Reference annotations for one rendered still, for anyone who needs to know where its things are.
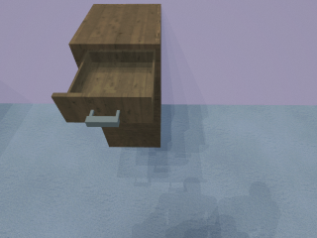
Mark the drawer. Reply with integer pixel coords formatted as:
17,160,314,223
51,51,156,123

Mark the cabinet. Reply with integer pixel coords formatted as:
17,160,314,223
68,4,161,148

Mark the handle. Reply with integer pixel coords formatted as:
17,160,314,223
85,110,120,127

